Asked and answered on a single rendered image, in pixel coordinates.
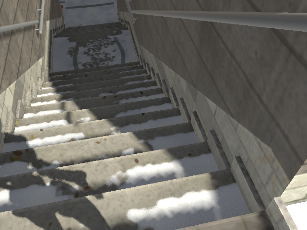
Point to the stairs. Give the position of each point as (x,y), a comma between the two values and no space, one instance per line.
(102,148)
(90,28)

